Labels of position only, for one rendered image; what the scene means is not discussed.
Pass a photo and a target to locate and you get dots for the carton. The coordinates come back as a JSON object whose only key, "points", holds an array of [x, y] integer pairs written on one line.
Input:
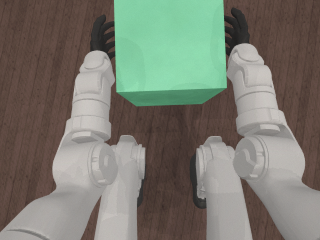
{"points": [[169, 52]]}

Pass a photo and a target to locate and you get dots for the left robot thigh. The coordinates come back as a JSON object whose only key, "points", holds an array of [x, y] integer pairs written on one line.
{"points": [[117, 216]]}

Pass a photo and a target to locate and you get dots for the robot left forearm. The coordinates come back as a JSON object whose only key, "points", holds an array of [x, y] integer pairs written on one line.
{"points": [[91, 102]]}

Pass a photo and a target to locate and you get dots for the robot thigh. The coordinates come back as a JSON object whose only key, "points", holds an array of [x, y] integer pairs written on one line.
{"points": [[227, 216], [117, 216]]}

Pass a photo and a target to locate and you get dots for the robot right forearm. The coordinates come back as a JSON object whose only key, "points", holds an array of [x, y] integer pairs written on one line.
{"points": [[254, 95]]}

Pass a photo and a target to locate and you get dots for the robot left upper arm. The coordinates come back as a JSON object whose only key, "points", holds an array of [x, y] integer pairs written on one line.
{"points": [[81, 173]]}

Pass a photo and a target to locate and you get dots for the right robot thigh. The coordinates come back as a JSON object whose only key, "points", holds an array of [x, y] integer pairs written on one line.
{"points": [[227, 216]]}

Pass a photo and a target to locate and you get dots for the robot right hand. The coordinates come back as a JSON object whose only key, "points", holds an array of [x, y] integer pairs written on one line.
{"points": [[239, 32]]}

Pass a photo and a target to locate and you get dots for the robot left hand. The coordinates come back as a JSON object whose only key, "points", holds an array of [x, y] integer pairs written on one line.
{"points": [[99, 39]]}

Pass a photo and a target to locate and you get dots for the robot right upper arm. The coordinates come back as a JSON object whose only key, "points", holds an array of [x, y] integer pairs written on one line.
{"points": [[273, 167]]}

